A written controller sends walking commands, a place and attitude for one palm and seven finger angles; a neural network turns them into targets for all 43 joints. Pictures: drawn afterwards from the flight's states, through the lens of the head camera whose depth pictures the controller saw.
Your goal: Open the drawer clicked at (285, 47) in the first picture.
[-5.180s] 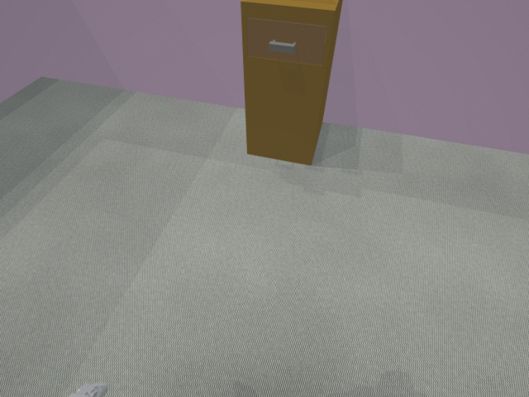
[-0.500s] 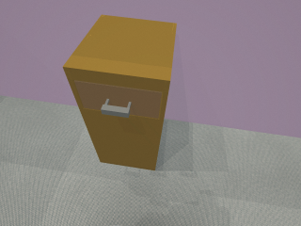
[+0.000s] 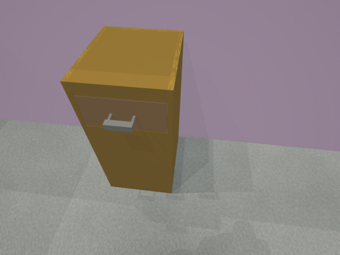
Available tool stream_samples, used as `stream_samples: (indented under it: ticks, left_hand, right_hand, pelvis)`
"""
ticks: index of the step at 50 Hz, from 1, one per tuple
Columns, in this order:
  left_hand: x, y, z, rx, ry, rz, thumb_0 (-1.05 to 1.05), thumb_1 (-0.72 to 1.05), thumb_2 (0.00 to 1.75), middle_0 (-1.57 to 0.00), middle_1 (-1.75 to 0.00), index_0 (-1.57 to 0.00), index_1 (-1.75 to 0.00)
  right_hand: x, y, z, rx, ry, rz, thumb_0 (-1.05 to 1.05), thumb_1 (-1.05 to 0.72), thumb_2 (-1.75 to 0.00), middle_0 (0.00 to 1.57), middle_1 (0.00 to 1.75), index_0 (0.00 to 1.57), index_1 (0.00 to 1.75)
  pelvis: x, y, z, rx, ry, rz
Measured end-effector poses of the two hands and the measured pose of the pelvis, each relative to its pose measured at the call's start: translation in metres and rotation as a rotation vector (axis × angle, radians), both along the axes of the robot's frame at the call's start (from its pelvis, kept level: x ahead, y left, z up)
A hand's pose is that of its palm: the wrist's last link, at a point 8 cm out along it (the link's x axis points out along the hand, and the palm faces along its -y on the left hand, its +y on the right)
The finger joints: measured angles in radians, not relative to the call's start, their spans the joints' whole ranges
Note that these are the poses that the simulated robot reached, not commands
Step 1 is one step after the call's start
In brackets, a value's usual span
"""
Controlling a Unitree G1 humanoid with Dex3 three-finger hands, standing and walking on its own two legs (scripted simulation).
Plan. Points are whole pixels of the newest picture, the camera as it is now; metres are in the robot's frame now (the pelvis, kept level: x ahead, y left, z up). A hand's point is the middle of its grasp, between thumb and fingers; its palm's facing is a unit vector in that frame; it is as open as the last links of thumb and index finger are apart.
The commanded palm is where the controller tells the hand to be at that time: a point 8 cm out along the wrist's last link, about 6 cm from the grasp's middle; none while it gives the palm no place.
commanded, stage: come to a stop and stand still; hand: left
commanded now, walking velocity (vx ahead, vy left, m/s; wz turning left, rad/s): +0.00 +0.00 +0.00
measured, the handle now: (120, 121) +0.58 +0.23 -0.10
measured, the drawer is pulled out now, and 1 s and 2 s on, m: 0.00 0.00 0.00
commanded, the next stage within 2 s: look again from close up in 0.18 s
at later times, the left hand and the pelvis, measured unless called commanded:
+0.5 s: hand out of the picture -0.01 +0.20 -0.18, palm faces +0.01 -0.98 -0.18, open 7.4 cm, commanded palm none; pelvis -0.01 +0.03 +0.00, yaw +0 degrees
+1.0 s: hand out of the picture -0.03 +0.21 -0.18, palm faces +0.01 -0.99 -0.15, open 7.4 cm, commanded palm none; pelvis +0.00 +0.05 +0.00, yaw -1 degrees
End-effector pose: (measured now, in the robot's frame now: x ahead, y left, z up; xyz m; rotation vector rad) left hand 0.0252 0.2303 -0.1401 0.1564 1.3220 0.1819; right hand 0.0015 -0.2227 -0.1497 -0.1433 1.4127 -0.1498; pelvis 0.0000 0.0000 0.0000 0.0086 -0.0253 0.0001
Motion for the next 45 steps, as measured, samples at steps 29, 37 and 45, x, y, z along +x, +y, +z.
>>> stream_samples:
  ticks: [29, 37, 45]
  left_hand:
    - [-0.035, 0.029, -0.007, -0.029, 0.02, -0.013, 0.01, 0.91, 0.9, -0.2, -0.3, -0.2, -0.3]
    - [-0.04, 0.042, -0.004, -0.028, 0.038, -0.021, 0.01, 0.91, 0.9, -0.2, -0.3, -0.2, -0.3]
    - [-0.053, 0.038, -0.005, -0.051, 0.098, -0.012, 0.01, 0.91, 0.9, -0.2, -0.3, -0.2, -0.3]
  right_hand:
    - [-0.027, 0.058, -0.001, 0.032, -0.045, 0.008, 0.02, -0.93, -0.9, 0.2, 0.29, 0.2, 0.3]
    - [-0.026, 0.067, 0.002, 0.029, -0.046, 0.012, 0.01, -0.92, -0.9, 0.2, 0.29, 0.2, 0.3]
    - [-0.025, 0.069, 0.005, 0.025, -0.022, 0.014, 0.0, -0.91, -0.9, 0.2, 0.29, 0.2, 0.3]
  pelvis:
    - [-0.011, 0.043, -0.003, -0.017, -0.002, -0.008]
    - [-0.011, 0.054, -0.001, -0.008, 0.001, -0.013]
    - [-0.008, 0.056, 0.001, -0.005, 0.01, -0.015]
